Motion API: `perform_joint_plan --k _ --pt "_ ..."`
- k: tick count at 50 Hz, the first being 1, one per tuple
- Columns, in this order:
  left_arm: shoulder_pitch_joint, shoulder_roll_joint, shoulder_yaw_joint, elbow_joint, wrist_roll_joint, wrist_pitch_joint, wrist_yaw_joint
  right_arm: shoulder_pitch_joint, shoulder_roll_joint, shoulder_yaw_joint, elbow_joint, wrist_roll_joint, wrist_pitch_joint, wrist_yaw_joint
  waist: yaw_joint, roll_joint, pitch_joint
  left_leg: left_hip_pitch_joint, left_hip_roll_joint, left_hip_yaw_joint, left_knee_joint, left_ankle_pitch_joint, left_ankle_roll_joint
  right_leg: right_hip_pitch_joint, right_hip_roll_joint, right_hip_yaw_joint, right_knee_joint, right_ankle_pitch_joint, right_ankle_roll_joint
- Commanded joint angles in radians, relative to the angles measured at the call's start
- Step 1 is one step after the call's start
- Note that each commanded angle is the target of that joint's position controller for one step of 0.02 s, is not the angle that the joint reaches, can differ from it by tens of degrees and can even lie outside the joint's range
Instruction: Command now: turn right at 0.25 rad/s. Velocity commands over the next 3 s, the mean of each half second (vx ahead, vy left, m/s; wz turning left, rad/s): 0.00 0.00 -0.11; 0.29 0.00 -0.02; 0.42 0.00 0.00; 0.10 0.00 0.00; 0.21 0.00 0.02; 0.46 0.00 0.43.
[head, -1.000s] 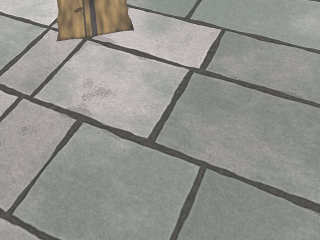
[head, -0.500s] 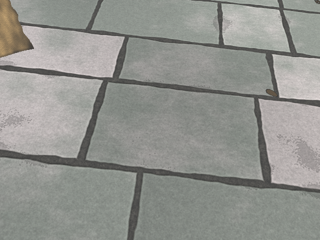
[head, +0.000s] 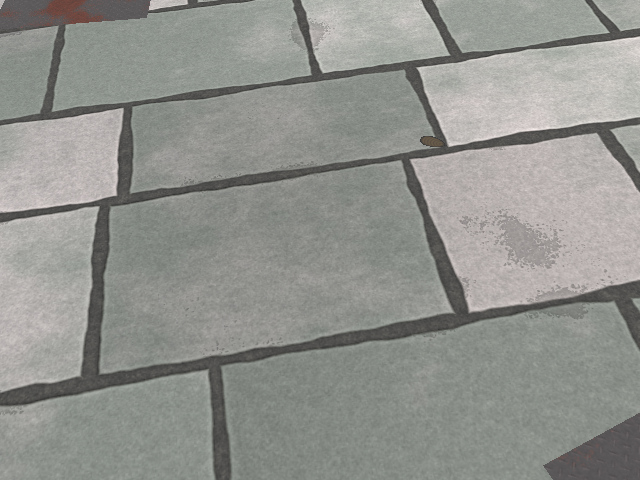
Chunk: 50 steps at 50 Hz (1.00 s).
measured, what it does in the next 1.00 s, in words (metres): walks ahead: left foot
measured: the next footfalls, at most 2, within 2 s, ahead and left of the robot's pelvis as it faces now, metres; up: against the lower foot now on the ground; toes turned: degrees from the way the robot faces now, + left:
left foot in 0.16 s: +0.05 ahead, +0.12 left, +0.00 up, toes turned -2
left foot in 1.26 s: +0.49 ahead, +0.08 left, +0.00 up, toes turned +1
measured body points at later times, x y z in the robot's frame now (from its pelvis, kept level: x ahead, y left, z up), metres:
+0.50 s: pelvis +0.01 +0.03 +0.00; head +0.02 +0.04 +0.45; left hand +0.08 +0.30 -0.14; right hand +0.11 -0.22 -0.12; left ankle +0.01 +0.12 -0.74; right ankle +0.00 -0.08 -0.74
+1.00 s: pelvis +0.13 -0.02 +0.00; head +0.14 -0.03 +0.45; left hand +0.09 +0.24 -0.13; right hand +0.22 -0.28 -0.14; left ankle +0.16 +0.12 -0.68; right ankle +0.06 -0.09 -0.74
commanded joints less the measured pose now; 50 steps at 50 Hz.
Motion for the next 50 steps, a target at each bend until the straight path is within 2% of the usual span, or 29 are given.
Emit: perform_joint_plan --k 1,4,6,7,8,9,10,11,12,14,18,25,26,27,28,30,31,33,35,37,39,40,41,42,43,44,45,47,50 --pt "0.030 0.149 0.033 -0.032 0.010 -0.011 0.005 -0.035 -0.063 -0.010 -0.065 0.004 -0.015 -0.006 0.032 -0.147 -0.064 0.020 -0.011 0.004 -0.093 -0.022 0.017 0.060 -0.271 0.219 -0.075 0.317 -0.145" --pt "0.008 0.144 0.025 -0.017 0.013 -0.010 0.006 -0.021 -0.056 -0.004 -0.054 0.015 -0.021 -0.015 0.022 -0.145 -0.064 0.135 -0.032 0.012 -0.217 -0.031 0.037 0.016 -0.269 0.241 -0.047 0.356 -0.134" --pt "-0.027 0.130 0.014 -0.007 0.001 -0.010 0.012 0.030 -0.033 0.004 -0.029 0.014 -0.031 -0.022 -0.023 -0.118 -0.068 0.271 -0.038 0.020 -0.437 0.093 0.054 -0.026 -0.245 0.241 -0.006 0.350 -0.094" --pt "-0.026 0.107 0.004 -0.002 -0.005 -0.014 0.016 0.048 -0.032 0.009 -0.020 0.005 -0.044 -0.028 -0.035 -0.084 -0.076 0.378 0.004 -0.029 -0.572 0.232 0.062 -0.080 -0.223 0.239 0.006 0.271 -0.047" --pt "0.006 0.055 -0.013 -0.003 -0.005 -0.023 0.015 0.052 -0.081 0.008 -0.024 -0.015 -0.060 -0.036 -0.010 0.031 -0.107 0.457 0.164 -0.191 -0.630 0.301 0.086 -0.127 -0.165 0.188 0.072 0.132 0.004" --pt "0.063 0.053 -0.011 0.015 -0.015 -0.017 0.015 -0.034 -0.141 0.004 -0.041 -0.004 -0.065 -0.028 0.052 0.118 -0.079 0.337 0.266 -0.294 -0.616 0.452 0.174 -0.097 -0.039 0.065 0.071 -0.095 0.030" --pt "0.065 0.083 -0.008 0.043 0.001 -0.008 0.017 -0.054 -0.100 0.012 -0.032 0.004 -0.066 -0.017 0.044 0.121 -0.080 0.255 0.266 -0.266 -0.593 0.446 0.213 0.013 -0.060 0.032 0.063 -0.137 0.036" --pt "0.049 0.081 -0.010 0.054 0.005 -0.006 0.014 -0.075 -0.069 0.025 -0.030 0.003 -0.069 -0.010 0.047 0.121 -0.062 0.233 0.205 -0.215 -0.589 0.378 0.178 0.046 -0.068 0.046 0.009 -0.058 0.031" --pt "0.024 0.082 -0.010 0.066 0.006 -0.008 0.010 -0.074 -0.065 0.026 -0.024 0.001 -0.068 -0.009 0.031 0.120 -0.048 0.232 0.147 -0.174 -0.585 0.295 0.135 0.057 -0.077 0.065 -0.021 0.019 0.031" --pt "0.016 0.104 -0.005 0.086 0.004 -0.014 0.005 -0.044 -0.078 0.025 -0.006 0.007 -0.070 -0.017 0.013 0.097 -0.044 0.273 0.098 -0.132 -0.578 0.275 0.102 0.034 -0.101 0.084 -0.025 0.117 0.035" --pt "0.021 0.077 -0.016 0.147 -0.003 -0.024 0.020 -0.022 -0.068 0.027 0.028 0.012 -0.071 -0.018 -0.001 -0.004 -0.055 0.339 0.090 -0.113 -0.547 0.313 0.108 0.007 -0.114 0.092 -0.061 0.133 0.046" --pt "0.019 0.077 -0.021 0.238 -0.006 -0.023 0.029 -0.024 -0.064 0.032 0.101 0.008 -0.074 -0.016 -0.002 -0.030 -0.040 0.330 0.081 -0.110 -0.562 0.293 0.107 0.022 -0.129 0.098 -0.083 0.140 0.046" --pt "0.030 0.071 -0.023 0.253 -0.005 -0.022 0.030 -0.013 -0.064 0.032 0.116 0.006 -0.074 -0.015 -0.004 -0.024 -0.061 0.338 0.074 -0.112 -0.578 0.177 0.109 0.028 -0.120 0.090 -0.084 0.062 0.041" --pt "0.030 0.078 -0.020 0.260 -0.003 -0.021 0.030 -0.004 -0.086 0.023 0.128 0.004 -0.070 -0.013 -0.009 -0.006 -0.047 0.332 0.063 -0.124 -0.585 0.005 0.121 -0.003 -0.093 0.067 -0.046 -0.056 0.028" --pt "0.028 0.086 -0.016 0.260 0.004 -0.019 0.028 0.009 -0.109 0.014 0.136 0.002 -0.063 -0.011 -0.017 0.028 -0.026 0.319 0.075 -0.167 -0.608 -0.179 0.148 -0.061 -0.061 0.037 0.014 -0.200 0.015" --pt "-0.013 0.076 -0.017 0.241 0.018 -0.024 0.015 0.076 -0.135 0.001 0.165 0.001 -0.055 -0.008 -0.040 0.096 0.051 0.300 0.189 -0.341 -0.724 -0.445 0.235 -0.205 -0.031 -0.046 0.165 -0.285 0.007" --pt "-0.034 0.061 -0.022 0.229 0.026 -0.032 0.008 0.093 -0.138 -0.005 0.177 0.001 -0.057 -0.008 -0.042 0.107 0.088 0.276 0.256 -0.417 -0.767 -0.472 0.276 -0.235 -0.056 -0.087 0.233 -0.243 0.010" --pt "-0.051 0.069 -0.020 0.215 0.022 -0.051 -0.002 0.091 -0.124 -0.007 0.183 -0.007 -0.073 -0.004 -0.033 0.077 0.091 0.271 0.293 -0.445 -0.799 -0.379 0.300 -0.270 -0.105 -0.086 0.326 -0.241 0.013" --pt "-0.039 0.069 -0.019 0.215 0.014 -0.070 -0.013 0.067 -0.126 -0.013 0.184 -0.003 -0.090 0.002 -0.012 0.068 0.068 0.280 0.258 -0.361 -0.784 -0.255 0.279 -0.237 -0.116 -0.104 0.286 -0.232 0.009" --pt "0.004 0.054 -0.019 0.231 0.008 -0.081 -0.016 0.036 -0.126 -0.017 0.187 0.006 -0.099 0.007 0.019 0.076 0.046 0.212 0.187 -0.243 -0.743 -0.169 0.242 -0.082 -0.090 -0.152 0.159 -0.152 0.003" --pt "0.137 0.046 -0.013 0.284 0.008 -0.086 -0.009 0.014 -0.114 -0.018 0.186 0.009 -0.099 0.012 0.072 0.040 0.031 0.045 0.117 -0.153 -0.619 -0.191 0.207 0.181 -0.043 -0.187 0.009 -0.072 -0.002" --pt "0.222 0.083 -0.001 0.309 0.013 -0.092 0.000 -0.007 -0.076 -0.007 0.172 0.002 -0.105 0.014 0.106 -0.047 0.016 -0.078 0.067 -0.093 -0.470 -0.184 0.179 0.312 -0.121 -0.061 -0.063 -0.166 -0.016" --pt "0.334 0.168 0.018 0.319 0.021 -0.098 0.009 -0.041 0.019 0.021 0.128 0.008 -0.114 0.024 0.145 -0.280 -0.032 -0.234 -0.056 0.051 -0.137 -0.164 0.127 0.402 -0.381 0.367 -0.261 -0.510 -0.089" --pt "0.355 0.203 0.028 0.342 0.017 -0.094 0.007 -0.060 -0.042 0.007 0.115 -0.012 -0.115 0.023 0.129 -0.234 0.036 -0.323 -0.070 0.020 0.049 -0.187 0.139 0.316 -0.487 0.556 -0.325 -0.599 -0.161" --pt "0.269 0.160 0.019 0.318 0.015 -0.096 0.005 -0.057 -0.069 0.000 0.122 -0.015 -0.117 0.028 0.071 -0.117 0.093 -0.337 -0.007 -0.037 0.131 -0.092 0.151 0.254 -0.460 0.481 -0.303 -0.547 -0.164" --pt "0.202 0.125 0.011 0.296 0.009 -0.104 0.002 -0.030 -0.055 0.003 0.141 -0.009 -0.124 0.039 0.034 -0.093 0.095 -0.315 0.022 -0.043 0.142 -0.003 0.147 0.222 -0.406 0.387 -0.304 -0.438 -0.138" --pt "0.171 0.106 0.006 0.286 0.005 -0.113 0.001 -0.015 -0.049 0.004 0.152 -0.010 -0.129 0.045 0.012 -0.089 0.078 -0.286 0.044 -0.031 0.134 0.063 0.136 0.221 -0.364 0.301 -0.313 -0.307 -0.114" --pt "0.187 0.072 -0.006 0.296 0.001 -0.128 0.003 -0.024 -0.045 0.005 0.161 -0.024 -0.123 0.054 0.009 -0.093 0.043 -0.258 0.054 0.009 0.137 0.138 0.104 0.238 -0.312 0.170 -0.308 -0.044 -0.096" --pt "0.266 0.059 -0.012 0.336 -0.005 -0.134 0.005 -0.104 -0.020 0.012 0.128 -0.022 -0.111 0.055 0.020 -0.099 0.040 -0.297 0.053 0.055 0.120 0.183 0.068 0.258 -0.290 0.069 -0.279 0.261 -0.104"
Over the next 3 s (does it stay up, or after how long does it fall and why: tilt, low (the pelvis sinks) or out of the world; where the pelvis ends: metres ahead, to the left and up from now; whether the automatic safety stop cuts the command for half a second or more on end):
stays up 0.85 -0.02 -0.03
